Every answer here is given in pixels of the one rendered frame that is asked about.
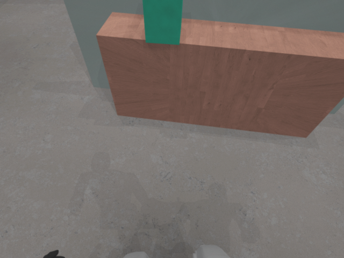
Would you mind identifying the robot right thigh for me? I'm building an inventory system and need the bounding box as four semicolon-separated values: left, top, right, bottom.
192;245;230;258

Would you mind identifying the pedestal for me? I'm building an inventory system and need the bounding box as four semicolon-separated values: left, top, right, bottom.
96;12;344;138

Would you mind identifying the carton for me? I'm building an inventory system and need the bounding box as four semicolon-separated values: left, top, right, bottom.
142;0;183;45

